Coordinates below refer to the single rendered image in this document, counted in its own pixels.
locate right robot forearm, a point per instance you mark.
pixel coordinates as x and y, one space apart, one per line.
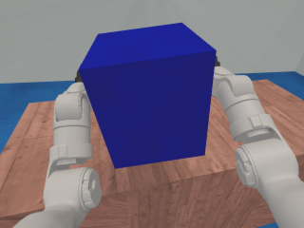
248 121

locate left robot hand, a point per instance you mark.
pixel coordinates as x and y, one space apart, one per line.
78 79

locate pedestal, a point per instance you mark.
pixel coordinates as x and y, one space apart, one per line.
197 192

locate right robot hand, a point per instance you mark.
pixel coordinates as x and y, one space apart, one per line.
217 64

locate robot left upper arm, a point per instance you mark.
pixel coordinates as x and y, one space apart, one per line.
69 195

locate carton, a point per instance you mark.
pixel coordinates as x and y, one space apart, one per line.
150 90

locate left robot forearm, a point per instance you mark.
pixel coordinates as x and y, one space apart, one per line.
71 135

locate robot right upper arm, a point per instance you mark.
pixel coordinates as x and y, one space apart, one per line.
270 168

